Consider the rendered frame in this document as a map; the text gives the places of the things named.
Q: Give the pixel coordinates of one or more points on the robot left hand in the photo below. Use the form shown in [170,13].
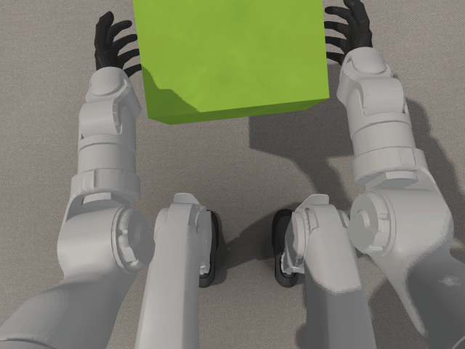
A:
[106,53]

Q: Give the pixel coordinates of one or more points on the left robot upper arm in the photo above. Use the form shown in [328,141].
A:
[100,254]

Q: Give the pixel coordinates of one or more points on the robot right forearm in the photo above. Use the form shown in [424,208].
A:
[380,126]

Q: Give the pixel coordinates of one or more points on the left robot shin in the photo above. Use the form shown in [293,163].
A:
[161,219]

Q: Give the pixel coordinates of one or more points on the robot left forearm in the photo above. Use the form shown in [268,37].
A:
[106,146]

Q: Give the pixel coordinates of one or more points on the carton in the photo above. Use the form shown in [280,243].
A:
[205,60]

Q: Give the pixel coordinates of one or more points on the right robot foot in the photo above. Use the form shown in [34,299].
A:
[279,226]

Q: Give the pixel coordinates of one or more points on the right robot upper arm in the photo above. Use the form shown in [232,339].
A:
[408,233]

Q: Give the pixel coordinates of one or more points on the robot right hand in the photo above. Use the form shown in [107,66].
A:
[357,33]

